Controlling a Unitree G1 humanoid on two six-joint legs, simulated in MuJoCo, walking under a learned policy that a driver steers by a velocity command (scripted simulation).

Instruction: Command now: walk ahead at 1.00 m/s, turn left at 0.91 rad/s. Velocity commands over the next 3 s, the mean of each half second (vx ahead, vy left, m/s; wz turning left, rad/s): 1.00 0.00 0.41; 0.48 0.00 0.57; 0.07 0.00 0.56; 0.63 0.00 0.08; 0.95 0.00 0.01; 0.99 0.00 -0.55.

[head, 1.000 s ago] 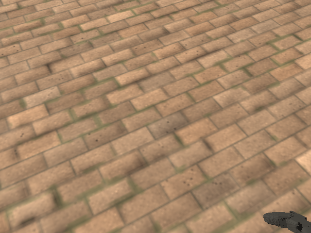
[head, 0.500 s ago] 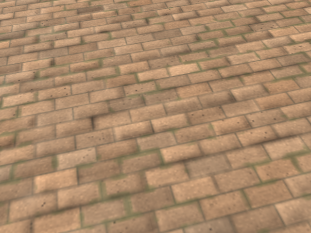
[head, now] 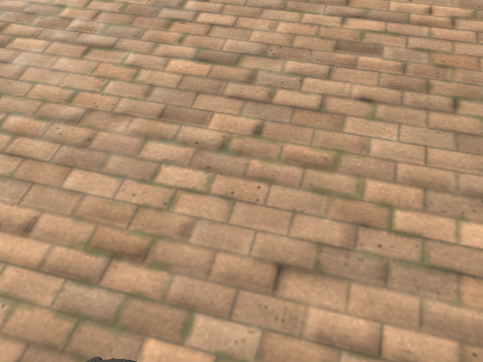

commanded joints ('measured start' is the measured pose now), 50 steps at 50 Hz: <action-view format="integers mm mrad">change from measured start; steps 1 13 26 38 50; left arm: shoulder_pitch -55 262 358 132 -134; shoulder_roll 114 274 186 212 168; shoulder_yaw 29 125 85 72 88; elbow -88 58 242 65 -86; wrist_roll -14 -14 -70 -63 -71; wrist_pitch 12 -7 -73 -74 -12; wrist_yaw -13 3 -19 30 26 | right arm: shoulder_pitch -127 -11 -516 -225 -186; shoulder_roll -153 -62 10 -134 -120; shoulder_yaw -44 10 77 -27 -60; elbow -104 -81 -240 -148 -153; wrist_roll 5 -2 -17 44 52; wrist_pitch -53 -67 -50 -61 44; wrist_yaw -1 -6 73 9 -67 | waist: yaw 57 88 54 7 28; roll -38 -230 -51 -131 102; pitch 72 -200 99 -190 -143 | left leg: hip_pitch -296 -591 -354 272 -151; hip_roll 212 163 263 434 170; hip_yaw -282 -99 133 -398 -386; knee -305 986 182 -119 17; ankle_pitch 176 -71 405 805 427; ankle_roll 133 -60 -92 195 -94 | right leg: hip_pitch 165 886 480 -52 353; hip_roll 11 -248 -19 108 256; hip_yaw -81 756 -86 26 37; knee -277 -920 -1198 240 -678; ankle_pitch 232 -476 560 -92 394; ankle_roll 11 -268 -213 -3 19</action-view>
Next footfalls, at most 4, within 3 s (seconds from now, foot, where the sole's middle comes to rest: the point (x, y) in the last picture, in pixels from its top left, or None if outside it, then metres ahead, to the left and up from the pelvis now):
0.20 right None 0.41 -0.18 -0.76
0.66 left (234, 256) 0.81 0.06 -0.77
1.06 right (242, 186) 1.09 0.03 -0.77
1.44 left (205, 244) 0.86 0.15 -0.76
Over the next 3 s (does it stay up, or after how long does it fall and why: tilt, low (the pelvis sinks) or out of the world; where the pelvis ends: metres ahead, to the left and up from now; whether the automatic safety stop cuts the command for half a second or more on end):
stays up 1.67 0.73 0.00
